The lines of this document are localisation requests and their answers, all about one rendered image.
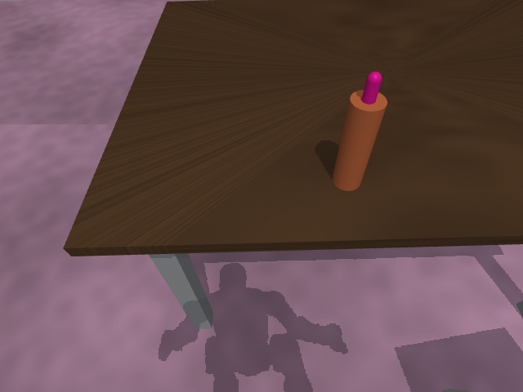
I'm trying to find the table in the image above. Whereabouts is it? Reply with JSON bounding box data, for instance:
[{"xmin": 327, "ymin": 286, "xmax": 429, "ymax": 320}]
[{"xmin": 63, "ymin": 0, "xmax": 523, "ymax": 329}]

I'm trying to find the bottle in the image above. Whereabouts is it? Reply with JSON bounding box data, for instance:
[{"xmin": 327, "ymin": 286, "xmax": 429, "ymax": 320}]
[{"xmin": 333, "ymin": 71, "xmax": 387, "ymax": 191}]

